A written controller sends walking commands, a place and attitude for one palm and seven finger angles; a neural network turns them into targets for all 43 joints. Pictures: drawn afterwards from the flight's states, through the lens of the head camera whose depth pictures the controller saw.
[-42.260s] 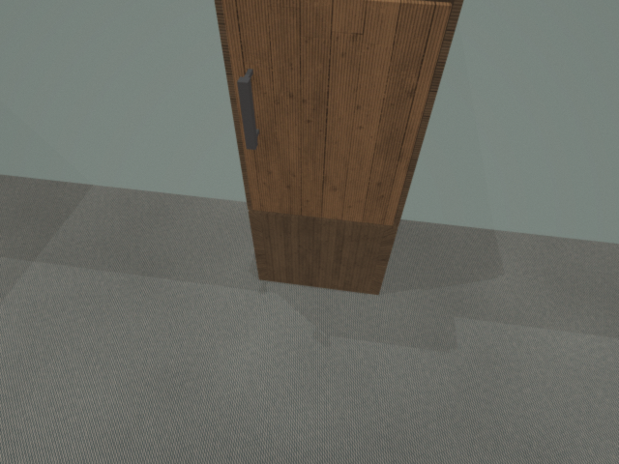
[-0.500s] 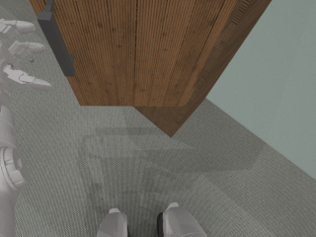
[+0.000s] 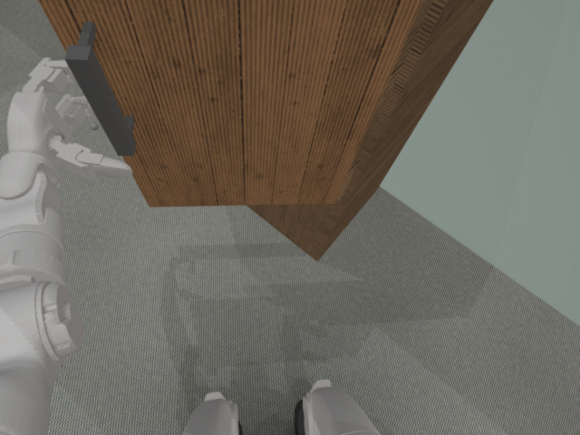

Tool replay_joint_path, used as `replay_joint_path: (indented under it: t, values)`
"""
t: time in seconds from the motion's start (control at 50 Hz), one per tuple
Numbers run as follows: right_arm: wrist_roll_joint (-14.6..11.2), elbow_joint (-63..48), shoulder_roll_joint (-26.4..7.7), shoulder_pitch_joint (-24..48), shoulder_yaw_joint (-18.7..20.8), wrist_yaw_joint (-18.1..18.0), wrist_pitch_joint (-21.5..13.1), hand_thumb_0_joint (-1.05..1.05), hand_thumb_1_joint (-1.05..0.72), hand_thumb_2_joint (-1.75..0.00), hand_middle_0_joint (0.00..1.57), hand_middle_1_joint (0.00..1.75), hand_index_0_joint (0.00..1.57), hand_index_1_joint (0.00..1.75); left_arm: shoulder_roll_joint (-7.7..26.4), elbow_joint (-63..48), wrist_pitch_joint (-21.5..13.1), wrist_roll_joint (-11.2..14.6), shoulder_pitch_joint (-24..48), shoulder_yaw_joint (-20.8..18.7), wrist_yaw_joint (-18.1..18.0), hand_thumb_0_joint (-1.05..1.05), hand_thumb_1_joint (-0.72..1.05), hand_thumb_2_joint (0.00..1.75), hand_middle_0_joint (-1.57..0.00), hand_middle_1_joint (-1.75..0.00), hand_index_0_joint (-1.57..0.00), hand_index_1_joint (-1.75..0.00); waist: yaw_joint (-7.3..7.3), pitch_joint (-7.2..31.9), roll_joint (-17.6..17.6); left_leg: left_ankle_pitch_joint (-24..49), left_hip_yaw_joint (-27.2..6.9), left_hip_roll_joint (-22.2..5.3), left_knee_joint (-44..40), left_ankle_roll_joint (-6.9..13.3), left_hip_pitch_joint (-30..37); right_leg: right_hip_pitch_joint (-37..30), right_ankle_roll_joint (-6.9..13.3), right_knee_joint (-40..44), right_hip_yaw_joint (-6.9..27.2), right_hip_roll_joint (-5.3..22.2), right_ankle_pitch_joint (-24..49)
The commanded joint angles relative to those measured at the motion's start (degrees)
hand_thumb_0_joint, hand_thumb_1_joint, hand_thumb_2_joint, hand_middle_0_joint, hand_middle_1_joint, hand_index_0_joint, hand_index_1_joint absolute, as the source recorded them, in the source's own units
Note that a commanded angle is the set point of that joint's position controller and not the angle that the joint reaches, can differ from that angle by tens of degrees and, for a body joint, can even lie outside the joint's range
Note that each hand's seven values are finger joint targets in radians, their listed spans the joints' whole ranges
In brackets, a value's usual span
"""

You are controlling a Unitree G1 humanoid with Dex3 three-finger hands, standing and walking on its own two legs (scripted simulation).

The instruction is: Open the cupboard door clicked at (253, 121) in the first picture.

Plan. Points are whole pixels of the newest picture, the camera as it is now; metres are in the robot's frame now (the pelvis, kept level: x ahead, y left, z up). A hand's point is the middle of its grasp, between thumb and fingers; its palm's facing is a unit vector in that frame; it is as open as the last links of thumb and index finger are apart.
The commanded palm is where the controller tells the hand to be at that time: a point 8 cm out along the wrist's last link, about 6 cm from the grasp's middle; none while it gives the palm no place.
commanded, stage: slide the fingers in behind the handle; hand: left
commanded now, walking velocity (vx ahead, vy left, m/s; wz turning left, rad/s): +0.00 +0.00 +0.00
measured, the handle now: (109, 96) +0.55 +0.20 +0.08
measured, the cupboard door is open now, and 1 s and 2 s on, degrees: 44 44 44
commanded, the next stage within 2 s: close the thumb around the handle in 0.98 s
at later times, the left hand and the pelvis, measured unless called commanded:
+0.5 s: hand (126, 126) +0.50 +0.18 +0.08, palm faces +0.00 -1.00 -0.01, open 14.0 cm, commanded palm +0.48 +0.22 +0.08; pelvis +0.00 -0.01 +0.00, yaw +1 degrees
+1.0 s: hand (126, 128) +0.50 +0.18 +0.08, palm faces +0.01 -1.00 -0.01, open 14.1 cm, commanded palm +0.48 +0.22 +0.08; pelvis +0.00 -0.01 +0.00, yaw +1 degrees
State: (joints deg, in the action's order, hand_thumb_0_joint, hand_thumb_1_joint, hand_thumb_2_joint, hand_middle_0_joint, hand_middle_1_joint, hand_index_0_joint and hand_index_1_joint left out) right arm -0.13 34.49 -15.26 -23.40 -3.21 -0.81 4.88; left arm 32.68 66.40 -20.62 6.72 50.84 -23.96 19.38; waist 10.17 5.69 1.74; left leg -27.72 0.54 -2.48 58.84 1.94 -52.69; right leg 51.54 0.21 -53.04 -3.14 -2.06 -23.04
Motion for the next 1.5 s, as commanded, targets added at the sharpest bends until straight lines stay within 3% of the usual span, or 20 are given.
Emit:
replay_joint_path:
  t: [0.0,0.12,0.2,0.26,0.32,0.34,0.4,0.44,0.48,0.58,0.64,0.68,0.74,0.94,1.06,1.16,1.18,1.26,1.34,1.48]
  values:
    - [0.2,-2.8,-11.1,-9.3,4.4,-0.7,-1.0,0.00,-0.90,-0.90,0.20,0.30,0.20,0.30,15.6,-12.7,-3.6,1.2,23.6,-2.1,-1.0,0.00,-0.50,0.30,-0.30,-1.20,-0.30,-1.20,-0.49,26.8,6.6,25.3,-2.8,1.1,-6.2,-0.5,19.3,-12.9,0.7,4.5,1.2,-1.3,19.4]
    - [0.4,-2.3,-10.5,-9.2,4.8,-0.3,-1.6,0.00,-0.90,-0.90,0.20,0.30,0.20,0.30,8.2,-15.2,-5.3,1.6,25.2,2.6,-2.1,0.00,-0.50,0.30,-0.30,-1.20,-0.30,-1.20,0.33,28.3,8.8,29.4,-3.8,0.9,-5.7,-1.0,24.7,-9.4,1.0,4.0,0.5,-1.4,19.4]
    - [0.3,-1.7,-10.9,-8.8,4.6,-0.4,-1.4,0.00,-0.90,-0.90,0.20,0.30,0.20,0.30,9.7,-11.3,-4.0,0.6,25.5,1.9,-3.3,0.00,-0.50,0.30,-0.30,-1.20,-0.30,-1.20,0.63,24.5,5.9,23.9,-3.7,1.0,-6.4,-0.8,20.4,-9.4,0.9,4.4,0.7,-1.1,16.7]
    - [0.5,-2.1,-10.6,-8.5,4.6,-0.4,-1.8,0.00,-0.90,-0.90,0.20,0.30,0.20,0.30,10.4,-13.1,-4.7,0.1,26.9,1.2,-4.6,0.00,-0.50,0.30,-0.30,-1.20,-0.30,-1.20,0.25,26.5,7.2,24.3,-3.5,1.3,-6.2,-0.8,20.9,-10.2,0.9,4.2,1.0,-0.9,17.4]
    - [0.6,-2.1,-10.3,-8.7,4.5,-0.1,-2.1,0.00,-0.90,-0.90,0.20,0.30,0.20,0.30,7.1,-12.9,-5.5,0.3,27.9,3.3,-5.3,0.00,-0.50,0.30,-0.30,-1.20,-0.30,-1.20,0.99,26.0,6.5,24.6,-3.8,1.3,-6.0,-0.7,21.5,-9.2,1.0,4.0,0.7,-1.1,17.0]
    - [0.6,-1.8,-10.7,-8.6,4.8,-0.2,-2.1,0.00,-0.90,-0.90,0.20,0.30,0.20,0.30,9.5,-12.6,-5.6,0.1,27.7,1.3,-5.6,0.00,-0.50,0.30,-0.30,-1.20,-0.30,-1.20,0.62,27.3,6.3,24.5,-3.8,1.1,-5.7,-0.8,21.3,-9.5,0.8,3.8,1.0,-1.0,17.2]
    - [0.6,-2.0,-10.4,-8.6,4.6,-0.1,-2.2,0.00,-0.90,-0.90,0.20,0.30,0.20,0.30,8.8,-11.5,-5.2,-0.3,26.9,1.9,-5.8,0.00,-0.50,0.30,-0.30,-1.20,-0.30,-1.20,0.42,26.7,5.3,23.3,-3.2,1.4,-6.0,-0.6,19.4,-11.5,0.8,4.0,1.3,-0.9,17.8]
    - [0.7,-2.2,-10.5,-8.6,4.7,0.0,-2.3,0.00,-0.90,-0.90,0.20,0.30,0.20,0.30,10.3,-12.7,-5.6,-0.3,26.2,0.3,-6.2,0.00,-0.50,0.30,-0.30,-1.20,-0.30,-1.20,-0.49,29.4,6.7,24.9,-2.9,1.6,-5.5,-0.7,20.2,-12.6,0.8,3.7,1.5,-0.9,19.3]
    - [0.5,-2.4,-10.4,-8.4,4.5,-0.1,-2.2,0.00,-0.90,-0.90,0.20,0.30,0.20,0.30,9.8,-11.0,-5.0,-0.4,25.6,0.9,-6.2,0.00,-0.50,0.30,-0.30,-1.20,-0.30,-1.20,0.28,26.6,3.8,22.6,-2.5,1.6,-5.9,-0.4,17.3,-13.4,0.6,4.2,1.7,-0.8,18.8]
    - [0.5,-2.1,-10.2,-8.4,4.6,-0.2,-2.5,0.00,-0.90,-0.90,0.20,0.30,0.20,0.30,7.6,-12.5,-5.4,-0.2,28.1,3.0,-6.0,0.00,-0.50,0.30,-0.30,-1.20,-0.30,-1.20,0.98,27.3,5.6,21.5,-2.5,1.7,-5.8,-0.3,18.0,-12.5,0.6,4.3,2.0,-0.8,18.0]
    - [0.7,-1.9,-10.2,-8.8,4.9,0.0,-2.7,0.00,-0.90,-0.90,0.20,0.30,0.20,0.30,7.6,-14.0,-6.4,0.0,27.3,2.3,-6.1,0.00,-0.50,0.30,-0.30,-1.20,-0.30,-1.20,-0.04,30.1,7.5,25.2,-2.9,1.6,-5.6,-0.7,21.4,-12.3,0.9,3.7,1.5,-0.9,19.8]
    - [0.6,-1.4,-10.1,-8.6,4.8,0.1,-2.6,0.00,-0.90,-0.90,0.20,0.30,0.20,0.30,5.5,-11.9,-5.9,0.0,26.8,4.1,-6.0,0.00,-0.50,0.30,-0.30,-1.20,-0.30,-1.20,0.91,27.1,6.3,23.9,-3.0,1.4,-5.7,-0.7,20.5,-10.3,0.7,4.0,1.2,-0.9,18.2]
    - [0.6,-1.4,-10.5,-8.9,4.9,-0.1,-2.5,0.00,-0.90,-0.90,0.20,0.30,0.20,0.30,8.8,-12.2,-6.1,0.0,26.1,1.3,-6.2,0.00,-0.50,0.30,-0.30,-1.20,-0.30,-1.20,-0.08,28.5,5.3,23.9,-2.9,1.6,-5.8,-0.5,19.7,-12.8,0.8,4.1,1.6,-0.9,19.3]
    - [0.5,-1.5,-10.1,-8.6,4.9,0.0,-2.5,0.00,-0.90,-0.90,0.20,0.30,0.20,0.30,5.7,-12.7,-6.1,0.4,25.9,3.5,-5.9,0.00,-0.50,0.30,-0.30,-1.20,-0.30,-1.20,0.30,27.4,5.2,25.1,-2.9,1.6,-5.9,-0.6,20.3,-12.3,0.7,4.1,1.4,-1.0,20.3]
    - [0.4,-1.6,-10.2,-8.4,4.8,-0.2,-2.3,0.00,-0.90,-0.90,0.20,0.30,0.20,0.30,7.8,-11.8,-5.9,0.2,25.0,1.9,-5.9,0.00,-0.50,0.30,-0.30,-1.20,-0.30,-1.20,-0.10,27.3,5.1,25.2,-2.7,1.7,-5.9,-0.5,19.7,-13.0,0.8,3.9,1.6,-0.9,20.6]
    - [0.4,-2.0,-10.1,-8.0,4.8,-0.2,-2.3,0.00,-0.90,-0.90,0.20,0.30,0.20,0.30,7.6,-12.6,-6.0,0.5,24.8,2.1,-5.4,0.00,-0.22,0.42,-0.32,-1.23,-0.32,-1.23,-0.12,27.8,5.6,25.5,-2.6,1.7,-5.7,-0.6,19.7,-13.0,0.7,3.8,1.7,-0.9,20.9]
    - [0.4,-1.9,-10.2,-8.0,4.7,-0.2,-2.3,0.00,-0.90,-0.90,0.20,0.30,0.20,0.30,8.0,-11.1,-5.6,0.5,23.9,1.5,-5.4,0.00,-0.16,0.44,-0.32,-1.24,-0.32,-1.24,-0.09,26.5,3.6,23.9,-2.4,1.7,-5.7,-0.4,18.1,-13.4,0.6,4.1,1.7,-0.8,20.1]
    - [0.4,-1.8,-10.1,-7.8,4.8,-0.3,-2.5,0.00,-0.90,-0.90,0.20,0.30,0.20,0.30,6.4,-13.9,-6.4,0.4,27.0,3.5,-5.3,0.00,0.06,0.54,-0.34,-1.26,-0.34,-1.26,0.18,28.2,7.7,26.3,-3.5,1.4,-5.8,-1.0,22.5,-10.2,1.0,3.5,1.1,-0.8,19.3]
    - [0.5,-1.1,-10.5,-8.0,4.8,-0.4,-2.6,0.00,-0.90,-0.90,0.20,0.30,0.20,0.30,6.4,-11.5,-5.7,0.7,27.8,3.0,-5.9,0.00,0.28,0.64,-0.36,-1.28,-0.36,-1.28,0.89,26.7,5.5,24.4,-3.7,1.3,-5.6,-0.8,21.2,-9.1,0.8,3.8,1.0,-0.9,17.6]
    - [0.8,-1.3,-10.2,-8.3,4.9,0.1,-2.5,0.00,-0.90,-0.90,0.20,0.30,0.20,0.30,5.4,-12.9,-6.2,0.1,27.6,3.7,-6.7,0.00,0.68,0.80,-0.38,-1.33,-0.38,-1.33,0.29,27.9,6.5,25.4,-3.8,1.4,-5.8,-1.1,22.0,-10.0,0.9,3.7,0.8,-1.0,18.0]
